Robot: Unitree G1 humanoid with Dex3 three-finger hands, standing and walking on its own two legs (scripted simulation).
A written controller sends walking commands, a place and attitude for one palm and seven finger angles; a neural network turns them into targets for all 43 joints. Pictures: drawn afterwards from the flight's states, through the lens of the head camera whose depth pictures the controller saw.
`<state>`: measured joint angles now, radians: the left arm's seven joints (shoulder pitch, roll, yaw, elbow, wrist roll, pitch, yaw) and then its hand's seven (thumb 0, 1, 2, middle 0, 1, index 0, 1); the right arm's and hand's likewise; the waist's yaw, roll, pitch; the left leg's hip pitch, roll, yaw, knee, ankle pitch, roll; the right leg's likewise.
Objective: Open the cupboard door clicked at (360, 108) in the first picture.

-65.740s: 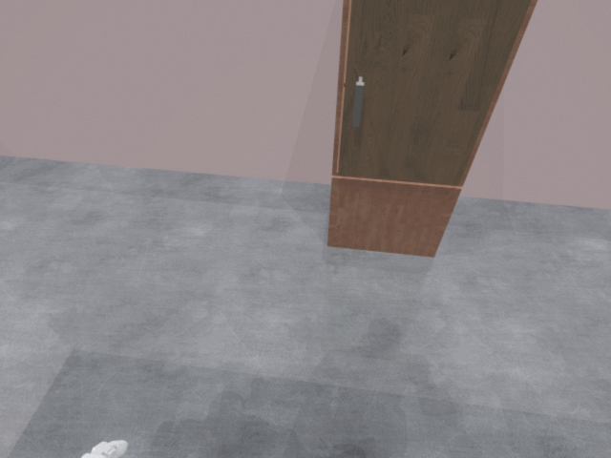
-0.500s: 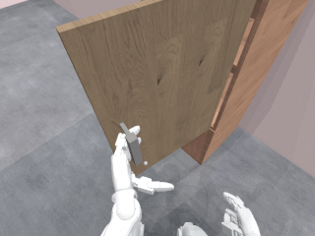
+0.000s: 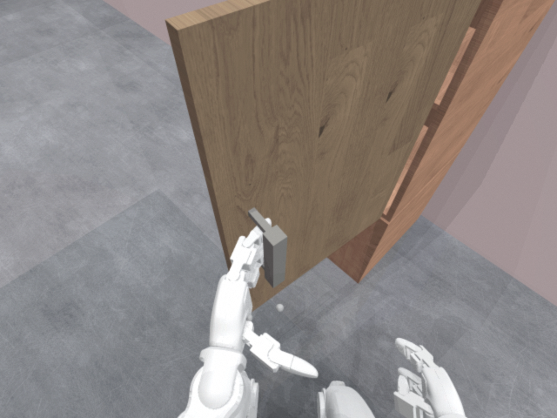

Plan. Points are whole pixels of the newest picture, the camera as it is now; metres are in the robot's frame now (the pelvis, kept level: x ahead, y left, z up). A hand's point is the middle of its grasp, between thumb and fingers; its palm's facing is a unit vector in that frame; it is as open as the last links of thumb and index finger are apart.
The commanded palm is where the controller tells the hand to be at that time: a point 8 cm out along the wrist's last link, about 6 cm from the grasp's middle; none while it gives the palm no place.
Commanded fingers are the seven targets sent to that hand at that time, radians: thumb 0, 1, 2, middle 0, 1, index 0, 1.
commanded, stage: slide the hand sideways off the handle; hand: left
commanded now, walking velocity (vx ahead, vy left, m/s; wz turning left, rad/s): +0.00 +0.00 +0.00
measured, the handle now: (265, 248) +0.34 +0.04 +0.06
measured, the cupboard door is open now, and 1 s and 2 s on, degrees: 83 83 83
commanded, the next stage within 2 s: draw the hand back to the body in 0.76 s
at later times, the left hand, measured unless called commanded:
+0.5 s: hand (240, 337) +0.22 +0.06 +0.05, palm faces -0.04 -1.00 +0.00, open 16.2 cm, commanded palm +0.19 +0.12 +0.05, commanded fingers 0.00 -0.50 0.30 -0.15 -0.30 -0.15 -0.30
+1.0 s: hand (206, 345) +0.21 +0.10 +0.07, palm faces -0.05 -1.00 -0.04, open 16.3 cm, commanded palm +0.17 +0.16 +0.08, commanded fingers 0.00 -0.50 0.30 -0.15 -0.30 -0.15 -0.30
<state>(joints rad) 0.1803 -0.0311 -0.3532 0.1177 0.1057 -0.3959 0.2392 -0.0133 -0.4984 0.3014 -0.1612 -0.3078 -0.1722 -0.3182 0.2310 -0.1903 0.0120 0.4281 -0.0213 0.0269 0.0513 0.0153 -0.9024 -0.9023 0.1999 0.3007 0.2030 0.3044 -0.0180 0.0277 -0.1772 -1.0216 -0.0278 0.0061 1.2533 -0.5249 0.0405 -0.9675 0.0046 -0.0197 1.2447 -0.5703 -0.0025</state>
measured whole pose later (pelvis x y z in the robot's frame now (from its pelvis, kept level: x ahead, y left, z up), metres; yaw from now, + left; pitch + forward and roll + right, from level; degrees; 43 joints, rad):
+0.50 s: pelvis +0.01 -0.02 +0.00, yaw +1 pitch +17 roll -1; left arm 0.46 0.10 -0.23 -0.10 -0.01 -0.44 0.07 -0.01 -0.50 0.30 -0.16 -0.30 -0.17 -0.31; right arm 0.21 -0.20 0.01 0.38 -0.01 0.01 0.02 0.02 -0.90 -0.90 0.20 0.30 0.20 0.30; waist 0.01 0.03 -0.18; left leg -1.02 -0.01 -0.03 1.27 -0.55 0.01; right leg -0.96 0.02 -0.05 1.26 -0.60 -0.03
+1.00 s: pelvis +0.01 -0.03 -0.01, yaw +0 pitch +17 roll -1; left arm 0.56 0.18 -0.07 -0.25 -0.15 -0.41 -0.11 -0.02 -0.50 0.30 -0.15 -0.30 -0.15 -0.30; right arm 0.23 -0.20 -0.01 0.41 0.02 -0.02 -0.04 0.02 -0.90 -0.90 0.20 0.30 0.20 0.30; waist 0.01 0.05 -0.19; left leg -1.03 0.00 -0.05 1.30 -0.57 -0.01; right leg -0.97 0.04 -0.07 1.28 -0.61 -0.05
